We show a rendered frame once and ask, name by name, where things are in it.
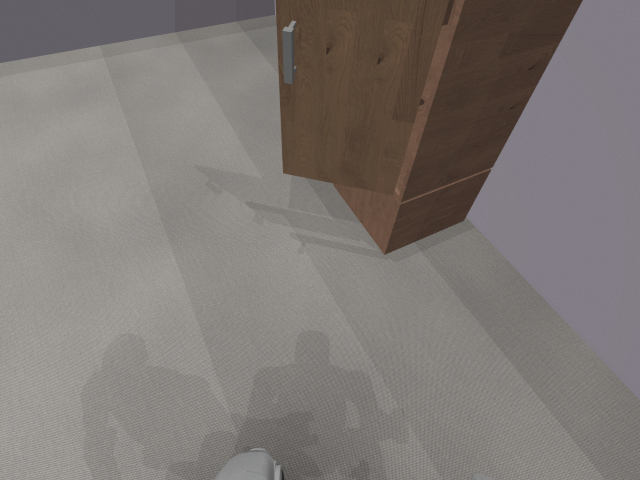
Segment handle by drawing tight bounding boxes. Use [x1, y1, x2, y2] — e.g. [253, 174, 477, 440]
[282, 21, 297, 84]

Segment robot left shin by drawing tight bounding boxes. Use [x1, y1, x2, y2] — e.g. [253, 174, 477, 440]
[249, 448, 274, 461]

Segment robot left thigh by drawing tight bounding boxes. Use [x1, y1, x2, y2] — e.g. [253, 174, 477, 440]
[214, 452, 282, 480]

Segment cupboard door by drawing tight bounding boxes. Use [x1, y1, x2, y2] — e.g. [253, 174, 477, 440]
[276, 0, 449, 195]

